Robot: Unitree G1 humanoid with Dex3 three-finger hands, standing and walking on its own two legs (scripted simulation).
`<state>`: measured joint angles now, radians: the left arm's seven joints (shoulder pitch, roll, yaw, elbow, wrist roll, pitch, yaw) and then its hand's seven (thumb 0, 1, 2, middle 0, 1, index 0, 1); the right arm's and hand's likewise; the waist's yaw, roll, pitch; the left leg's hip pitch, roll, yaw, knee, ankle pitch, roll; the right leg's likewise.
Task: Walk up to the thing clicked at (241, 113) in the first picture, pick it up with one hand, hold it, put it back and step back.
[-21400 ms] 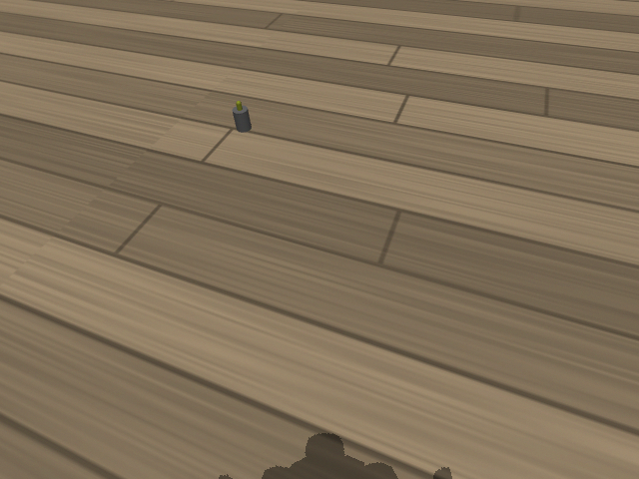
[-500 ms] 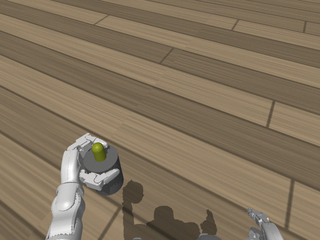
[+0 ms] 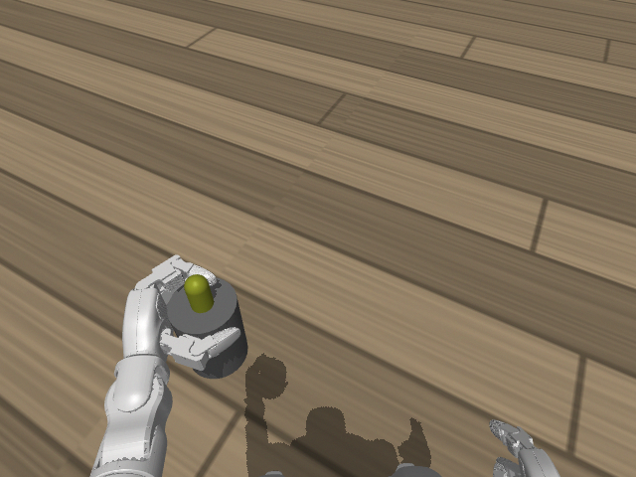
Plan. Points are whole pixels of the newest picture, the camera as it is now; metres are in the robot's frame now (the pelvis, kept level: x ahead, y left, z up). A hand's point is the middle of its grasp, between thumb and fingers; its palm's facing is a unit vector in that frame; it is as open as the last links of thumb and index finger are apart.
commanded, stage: hold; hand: left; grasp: from the side
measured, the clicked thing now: (207, 319) +0.32 +0.16 +0.01
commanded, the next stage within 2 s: crouch in 1.08 s
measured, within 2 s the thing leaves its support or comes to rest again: neither
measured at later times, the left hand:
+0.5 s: hand (204, 312) +0.32 +0.16 +0.03, palm faces +0.07 -1.00 -0.05, open 9.3 cm
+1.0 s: hand (199, 314) +0.32 +0.17 +0.03, palm faces +0.09 -0.99 -0.06, open 9.3 cm
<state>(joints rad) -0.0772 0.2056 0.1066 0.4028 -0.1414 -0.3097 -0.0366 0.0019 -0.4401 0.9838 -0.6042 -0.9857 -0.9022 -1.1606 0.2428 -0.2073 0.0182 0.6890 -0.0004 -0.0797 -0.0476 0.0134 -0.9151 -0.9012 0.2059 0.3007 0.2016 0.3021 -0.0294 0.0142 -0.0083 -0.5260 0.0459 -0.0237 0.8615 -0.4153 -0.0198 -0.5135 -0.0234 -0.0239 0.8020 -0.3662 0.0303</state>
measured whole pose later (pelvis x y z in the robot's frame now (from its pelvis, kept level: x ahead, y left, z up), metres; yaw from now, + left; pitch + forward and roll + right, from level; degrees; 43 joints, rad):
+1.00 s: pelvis +0.00 +0.00 +0.00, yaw +0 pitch +5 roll -2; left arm -0.06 0.21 0.12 0.39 -0.14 -0.30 -0.04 0.00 -0.44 0.98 -0.60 -0.99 -0.90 -1.16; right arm 0.24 -0.21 0.01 0.68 0.00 -0.08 -0.04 0.01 -0.92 -0.90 0.21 0.30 0.20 0.30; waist -0.03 0.01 -0.01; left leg -0.53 0.05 -0.03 0.86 -0.42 -0.03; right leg -0.52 -0.02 -0.03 0.81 -0.37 0.02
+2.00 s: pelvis -0.04 -0.01 -0.21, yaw -2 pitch +33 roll -3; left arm -0.42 0.27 0.34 0.91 -0.13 -0.75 -0.06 0.00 -0.43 0.97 -0.61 -0.98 -0.90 -1.16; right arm 0.11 -0.25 -0.01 0.74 -0.08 -0.06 0.06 0.01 -0.92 -0.91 0.20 0.30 0.20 0.30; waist -0.09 0.01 -0.18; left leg -1.66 0.04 -0.08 1.79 -0.69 -0.04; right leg -1.66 -0.02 -0.03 1.74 -0.64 0.02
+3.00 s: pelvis -0.08 +0.00 -0.42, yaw -6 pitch +26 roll -8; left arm -0.62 0.51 0.51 1.12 -0.05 -0.79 -0.11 0.00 -0.45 1.00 -0.61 -0.98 -0.91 -1.16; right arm 0.04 -0.32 0.14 0.75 -0.18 -0.01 0.10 0.01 -0.94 -0.91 0.21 0.30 0.20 0.30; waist -0.19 -0.06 0.04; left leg -2.25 -0.02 -0.19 2.47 -0.69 -0.05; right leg -2.19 -0.01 -0.06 2.35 -0.62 0.06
